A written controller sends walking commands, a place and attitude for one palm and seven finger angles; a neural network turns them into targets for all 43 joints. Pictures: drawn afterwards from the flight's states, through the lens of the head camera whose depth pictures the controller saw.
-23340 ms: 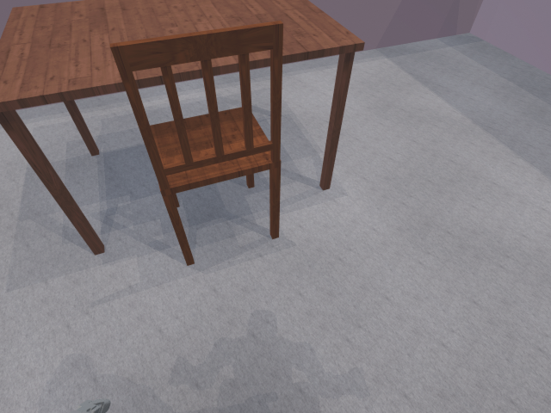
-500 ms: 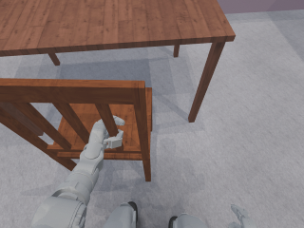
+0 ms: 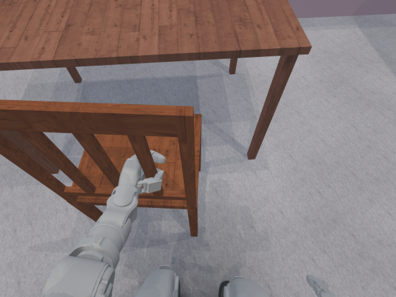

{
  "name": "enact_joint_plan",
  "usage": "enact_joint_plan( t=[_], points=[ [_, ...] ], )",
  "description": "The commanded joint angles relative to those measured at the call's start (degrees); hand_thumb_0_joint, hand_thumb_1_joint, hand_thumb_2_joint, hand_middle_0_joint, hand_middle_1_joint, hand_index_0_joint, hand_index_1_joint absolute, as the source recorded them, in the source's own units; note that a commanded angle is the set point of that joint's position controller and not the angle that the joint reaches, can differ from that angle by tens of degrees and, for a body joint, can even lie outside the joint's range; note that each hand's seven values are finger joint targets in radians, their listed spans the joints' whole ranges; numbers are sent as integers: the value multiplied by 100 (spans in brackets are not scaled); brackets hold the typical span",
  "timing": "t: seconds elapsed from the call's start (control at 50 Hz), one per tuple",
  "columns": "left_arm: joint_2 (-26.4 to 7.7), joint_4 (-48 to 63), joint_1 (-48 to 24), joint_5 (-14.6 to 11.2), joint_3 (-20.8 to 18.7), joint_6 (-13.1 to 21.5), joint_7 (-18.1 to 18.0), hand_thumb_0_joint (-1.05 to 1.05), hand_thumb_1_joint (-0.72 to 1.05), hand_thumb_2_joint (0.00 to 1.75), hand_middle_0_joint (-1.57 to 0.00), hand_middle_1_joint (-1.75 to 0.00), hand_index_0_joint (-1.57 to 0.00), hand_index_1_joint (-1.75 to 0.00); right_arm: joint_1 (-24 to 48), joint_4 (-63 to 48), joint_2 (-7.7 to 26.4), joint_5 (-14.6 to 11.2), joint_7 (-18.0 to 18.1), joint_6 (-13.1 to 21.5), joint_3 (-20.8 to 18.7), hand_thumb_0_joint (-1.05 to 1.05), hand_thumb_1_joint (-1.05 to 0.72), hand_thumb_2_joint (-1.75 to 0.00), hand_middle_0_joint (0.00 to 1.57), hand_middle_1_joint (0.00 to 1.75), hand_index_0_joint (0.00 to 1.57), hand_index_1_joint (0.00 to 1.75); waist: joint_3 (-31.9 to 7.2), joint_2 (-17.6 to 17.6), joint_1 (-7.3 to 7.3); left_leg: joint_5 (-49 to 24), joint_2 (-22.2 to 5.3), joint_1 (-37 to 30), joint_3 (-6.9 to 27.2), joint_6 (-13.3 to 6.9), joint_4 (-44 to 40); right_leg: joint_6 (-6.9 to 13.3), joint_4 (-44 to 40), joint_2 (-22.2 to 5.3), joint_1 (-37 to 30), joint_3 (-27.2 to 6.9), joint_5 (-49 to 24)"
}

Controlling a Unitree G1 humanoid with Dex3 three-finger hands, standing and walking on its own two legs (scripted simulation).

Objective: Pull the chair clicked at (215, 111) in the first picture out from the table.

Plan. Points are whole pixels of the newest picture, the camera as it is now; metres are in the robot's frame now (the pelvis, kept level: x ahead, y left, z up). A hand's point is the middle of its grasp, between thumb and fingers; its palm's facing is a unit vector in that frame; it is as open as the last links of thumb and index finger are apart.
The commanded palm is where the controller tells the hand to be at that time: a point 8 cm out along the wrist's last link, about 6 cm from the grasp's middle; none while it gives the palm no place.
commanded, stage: step backward, pulling the chair out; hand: left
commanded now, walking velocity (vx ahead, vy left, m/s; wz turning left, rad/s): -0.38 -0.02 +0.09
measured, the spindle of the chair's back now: (107, 167) +0.40 +0.22 -0.05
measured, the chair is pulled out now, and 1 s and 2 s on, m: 0.18 0.29 0.46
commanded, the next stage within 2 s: none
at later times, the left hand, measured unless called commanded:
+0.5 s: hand (155, 193) +0.33 +0.10 -0.06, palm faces -0.07 -0.99 -0.14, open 5.7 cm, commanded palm +0.32 +0.15 -0.05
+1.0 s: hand (150, 231) +0.25 +0.10 -0.05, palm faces -0.07 -0.99 -0.12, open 5.7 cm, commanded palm +0.24 +0.16 -0.05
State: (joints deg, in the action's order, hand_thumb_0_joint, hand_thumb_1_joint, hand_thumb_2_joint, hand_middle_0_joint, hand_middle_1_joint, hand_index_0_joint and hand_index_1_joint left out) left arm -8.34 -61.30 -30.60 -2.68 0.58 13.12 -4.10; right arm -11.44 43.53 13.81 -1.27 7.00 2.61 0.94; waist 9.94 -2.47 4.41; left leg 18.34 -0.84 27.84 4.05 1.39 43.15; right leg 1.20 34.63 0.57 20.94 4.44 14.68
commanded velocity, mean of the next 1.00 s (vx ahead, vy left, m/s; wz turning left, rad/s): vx -0.38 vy -0.01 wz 0.02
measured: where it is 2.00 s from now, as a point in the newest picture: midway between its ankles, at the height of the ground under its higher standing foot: outside the picture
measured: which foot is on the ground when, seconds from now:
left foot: up 0.00-0.02, down 0.04-0.32, up 0.34-0.48, down 0.50-0.78, up 0.80-0.90, down 0.92-1.00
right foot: down 0.00-0.98, up 1.00-1.00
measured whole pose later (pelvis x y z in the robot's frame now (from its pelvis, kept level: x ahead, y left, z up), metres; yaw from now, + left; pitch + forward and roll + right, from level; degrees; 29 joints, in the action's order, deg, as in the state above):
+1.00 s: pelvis -0.12 +0.00 +0.00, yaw +4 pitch +2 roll +0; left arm -7.0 -60.3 -34.0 -3.1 2.6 9.2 -3.1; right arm -11.7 42.9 14.6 -1.2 7.8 0.1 0.0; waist 9.8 0.6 3.6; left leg 16.3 0.2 20.7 0.8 0.5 35.1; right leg -1.1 33.3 -3.2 26.4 1.7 8.8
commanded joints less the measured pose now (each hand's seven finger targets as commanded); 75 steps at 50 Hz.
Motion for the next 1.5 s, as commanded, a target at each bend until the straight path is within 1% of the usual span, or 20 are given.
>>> enact_joint_plan(
  t=[0.0,0.08,0.16,0.24,0.32,0.36,0.5,0.54,0.6,0.68,0.78,0.88,0.96,1.04,1.1,1.18,1.24,1.34,1.42,1.48],
  points=[
    [-936,1031,-1734,72,-54,208,-114,0,90,90,-50,-145,-50,-145,-238,-407,832,3,157,218,-204,0,-90,-90,20,30,20,30,-2634,620,-208,-1698,-450,-1004,381,-125,-1225,136,-271,-1322,-1561,-690,-3076],
    [-498,1281,-2274,145,232,260,4,0,90,90,-50,-145,-50,-145,-216,-512,743,126,20,43,-253,0,-90,-90,20,30,20,30,-2922,-816,-154,-4887,-1362,-1979,1394,-747,-1535,-140,678,-421,-585,-549,-300],
    [-500,1292,-2002,198,77,317,-23,0,90,90,-50,-145,-50,-145,-533,-515,711,155,-173,37,-365,0,-90,-90,20,30,20,30,-3268,-693,-137,-5983,-1461,-3030,1394,-886,-975,-70,93,-250,-206,-639,82],
    [-725,1352,-1810,190,-49,314,7,0,90,90,-50,-145,-50,-145,-519,-628,768,66,-188,10,-404,0,-90,-90,20,30,20,30,-3219,-398,-116,-4735,-1162,-1978,913,-576,-848,-63,-441,-350,-1212,-678,-1659],
    [-1196,1462,-1707,116,-248,320,-29,0,90,90,-50,-145,-50,-145,-160,-855,657,-65,-33,6,-348,0,-90,-90,20,30,20,30,-3226,620,-188,276,-57,-598,22,84,385,549,-945,-1897,-2004,-1611,-4083],
    [-1101,1293,-1496,99,-216,120,-23,0,90,90,-50,-145,-50,-145,-66,-808,690,-11,14,-4,-263,0,-90,-90,20,30,20,30,-2968,532,-278,808,-97,-396,321,81,687,778,-845,-2133,-1805,-1572,-3994],
    [-613,1597,-2058,3,152,27,-2,0,90,90,-50,-145,-50,-145,-390,-744,878,-44,131,-171,-325,0,-90,-90,20,30,20,30,-3038,317,-121,-3854,-977,-1835,536,-391,-1432,-226,-139,-628,-1424,-542,-2868],
    [-467,1761,-2338,90,277,91,69,0,90,90,-50,-145,-50,-145,-166,-776,749,76,67,-216,-291,0,-90,-90,20,30,20,30,-3100,-874,-120,-4388,-1213,-1886,819,-532,-1608,-150,478,-529,-1054,-481,-1254],
    [-428,1550,-2099,110,159,144,43,0,90,90,-50,-145,-50,-145,-426,-741,707,118,-81,-213,-368,0,-90,-90,20,30,20,30,-3160,-961,-168,-5148,-1445,-2506,956,-768,-1286,-70,320,-323,-516,-514,95],
    [-649,1490,-2111,134,58,223,19,0,90,90,-50,-145,-50,-145,-492,-691,757,35,-104,-144,-398,0,-90,-90,20,30,20,30,-3142,-375,-102,-4274,-1111,-1835,498,-384,-909,-31,-408,-545,-1367,-656,-2282],
    [-1106,911,-1764,70,-199,123,-38,0,90,90,-50,-145,-50,-145,-174,-676,712,-65,49,-14,-343,0,-90,-90,20,30,20,30,-2895,822,-322,1132,-50,-551,137,91,868,704,-1236,-2156,-1315,-1688,-2715],
    [-820,951,-1836,-13,-73,-69,-52,0,90,90,-50,-145,-50,-145,-376,-409,840,-25,160,38,-242,0,-90,-90,20,30,20,30,-2862,802,-176,-762,-404,-1237,118,-67,-1557,101,-564,-1370,-1396,-811,-2549],
    [-428,1471,-2502,18,228,74,23,0,90,90,-50,-145,-50,-145,-212,-630,730,80,113,-79,-275,0,-90,-90,20,30,20,30,-2843,-997,-216,-3059,-1334,-1331,809,-643,-1885,-200,629,-429,-901,-392,-503],
    [-533,1082,-2280,80,12,181,-2,0,90,90,-50,-145,-50,-145,-517,-448,762,101,-23,24,-368,0,-90,-90,20,30,20,30,-2823,-364,-215,-4591,-1388,-2063,746,-670,-1041,-87,-115,-396,-702,-556,-859],
    [-831,1085,-2342,114,-87,293,-60,0,90,90,-50,-145,-50,-145,-642,-367,794,-4,11,46,-449,0,-90,-90,20,30,20,30,-3375,393,-69,-3363,-832,-1593,56,-87,-587,90,-513,-1004,-1747,-970,-3710],
    [-991,757,-1902,86,-144,149,-36,0,90,90,-50,-145,-50,-145,-316,-464,765,-35,84,84,-360,0,-90,-90,20,30,20,30,-3038,787,-254,829,-174,-771,90,99,253,587,-1021,-1998,-1387,-1491,-3117],
    [-948,799,-1846,26,-164,46,-48,0,90,90,-50,-145,-50,-145,-376,-383,851,-5,152,125,-289,0,-90,-90,20,30,20,30,-2809,884,-172,-206,-345,-1204,53,-21,-1094,207,-783,-1420,-1178,-892,-2395],
    [-631,1330,-2256,3,4,165,5,0,90,90,-50,-145,-50,-145,-242,-651,751,104,44,40,-312,0,-90,-90,20,30,20,30,-2615,-1081,-268,-2708,-1702,-1139,1208,-935,-2009,-155,1031,-229,-507,-458,858],
    [-562,1120,-2338,121,28,309,21,0,90,90,-50,-145,-50,-145,-635,-391,793,92,-115,168,-408,0,-90,-90,20,30,20,30,-2968,-611,-118,-4716,-1412,-2429,699,-670,-922,-123,-458,-300,-688,-608,-819],
    [-953,985,-2243,140,-180,323,-7,0,90,90,-50,-145,-50,-145,-559,-368,830,11,-76,192,-469,0,-90,-90,20,30,20,30,-2961,-158,-157,-2757,-1022,-1342,256,-251,-904,-16,-579,-658,-1357,-885,-1987]
  ],
)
